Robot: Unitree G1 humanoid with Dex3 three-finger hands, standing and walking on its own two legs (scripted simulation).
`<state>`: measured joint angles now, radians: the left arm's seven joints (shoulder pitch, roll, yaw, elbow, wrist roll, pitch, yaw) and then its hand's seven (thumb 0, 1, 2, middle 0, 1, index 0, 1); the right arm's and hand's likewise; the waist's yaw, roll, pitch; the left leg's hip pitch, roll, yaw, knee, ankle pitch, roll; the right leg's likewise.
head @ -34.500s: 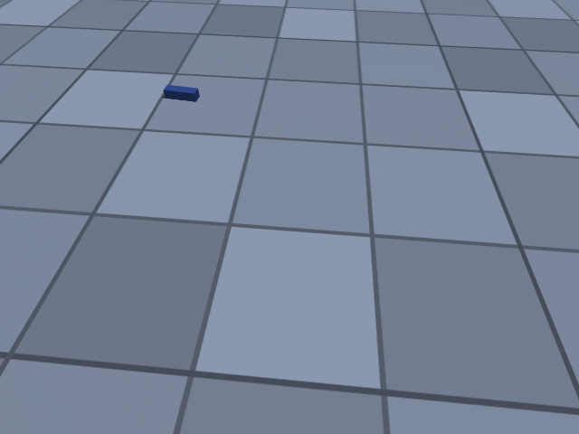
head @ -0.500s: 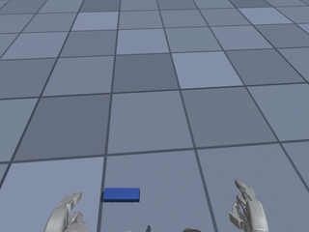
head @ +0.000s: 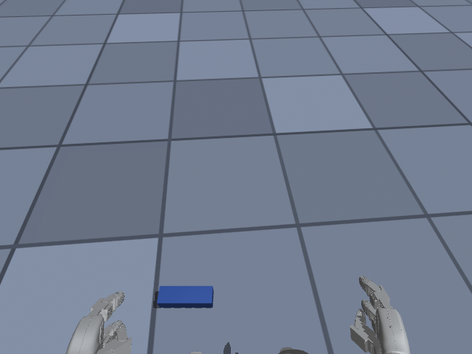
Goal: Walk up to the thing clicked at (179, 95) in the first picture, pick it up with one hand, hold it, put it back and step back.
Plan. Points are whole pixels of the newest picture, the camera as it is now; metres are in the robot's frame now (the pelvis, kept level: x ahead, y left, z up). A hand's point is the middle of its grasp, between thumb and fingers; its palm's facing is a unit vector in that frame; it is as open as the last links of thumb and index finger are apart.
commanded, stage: home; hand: left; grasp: from above
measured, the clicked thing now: (186, 296) +0.43 +0.19 -0.69
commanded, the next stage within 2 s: stand in 0.46 s
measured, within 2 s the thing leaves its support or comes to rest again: neither
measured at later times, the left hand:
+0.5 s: hand (125, 343) +0.16 +0.18 -0.04, palm faces +0.04 -0.98 -0.21, open 7.4 cm
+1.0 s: hand out of the picture +0.07 +0.24 -0.11, palm faces +0.04 -0.95 -0.32, open 7.4 cm
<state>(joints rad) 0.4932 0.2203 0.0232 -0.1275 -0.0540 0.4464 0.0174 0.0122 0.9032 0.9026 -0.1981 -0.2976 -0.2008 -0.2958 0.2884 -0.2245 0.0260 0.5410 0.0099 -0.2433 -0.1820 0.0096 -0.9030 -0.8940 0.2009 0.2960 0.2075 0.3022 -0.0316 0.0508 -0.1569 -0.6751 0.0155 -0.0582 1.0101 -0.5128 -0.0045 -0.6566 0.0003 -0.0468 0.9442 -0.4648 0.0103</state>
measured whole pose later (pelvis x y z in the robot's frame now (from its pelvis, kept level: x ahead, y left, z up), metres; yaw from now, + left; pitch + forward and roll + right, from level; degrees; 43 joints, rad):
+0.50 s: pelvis +0.00 +0.00 +0.00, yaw +0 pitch +10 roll -3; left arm 0.50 0.23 0.02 -0.14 -0.05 0.45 0.02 0.01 0.90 0.90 -0.20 -0.30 -0.20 -0.30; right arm 0.28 -0.22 0.03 0.53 0.01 -0.23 -0.17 0.01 -0.90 -0.89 0.20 0.30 0.21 0.30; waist -0.03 0.05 -0.16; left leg -0.68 0.01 -0.06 1.02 -0.52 0.00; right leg -0.66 0.00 -0.05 0.95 -0.47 0.01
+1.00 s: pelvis -0.01 +0.01 +0.05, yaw +0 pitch -1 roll +0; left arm 0.23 0.27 0.04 0.89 0.04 0.03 0.03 0.01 0.90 0.90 -0.20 -0.30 -0.20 -0.30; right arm 0.20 -0.29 -0.04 0.95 -0.04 -0.02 -0.02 0.01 -0.91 -0.89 0.20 0.30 0.21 0.30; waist 0.02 0.00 0.04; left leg -0.26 -0.02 -0.02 0.62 -0.33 0.02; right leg -0.27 -0.04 -0.01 0.61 -0.31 0.03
